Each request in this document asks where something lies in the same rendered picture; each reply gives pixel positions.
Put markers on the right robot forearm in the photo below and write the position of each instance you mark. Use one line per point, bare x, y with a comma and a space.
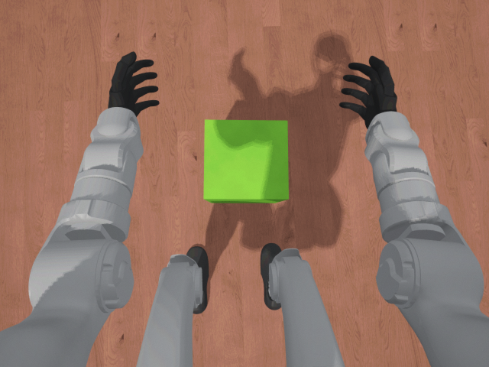
409, 202

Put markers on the left robot forearm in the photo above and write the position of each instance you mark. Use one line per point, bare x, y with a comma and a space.
98, 207

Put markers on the left robot shin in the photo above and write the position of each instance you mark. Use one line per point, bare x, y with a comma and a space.
178, 258

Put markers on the carton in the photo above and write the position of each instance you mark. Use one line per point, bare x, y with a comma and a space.
246, 161

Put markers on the robot left foot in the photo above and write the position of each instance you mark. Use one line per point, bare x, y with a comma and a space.
199, 255

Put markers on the robot right upper arm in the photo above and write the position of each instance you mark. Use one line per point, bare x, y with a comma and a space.
437, 286

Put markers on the left robot hand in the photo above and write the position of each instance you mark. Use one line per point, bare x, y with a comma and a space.
122, 92

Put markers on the right robot hand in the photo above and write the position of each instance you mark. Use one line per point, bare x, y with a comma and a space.
380, 88

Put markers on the robot left upper arm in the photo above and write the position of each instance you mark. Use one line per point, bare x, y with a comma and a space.
75, 285

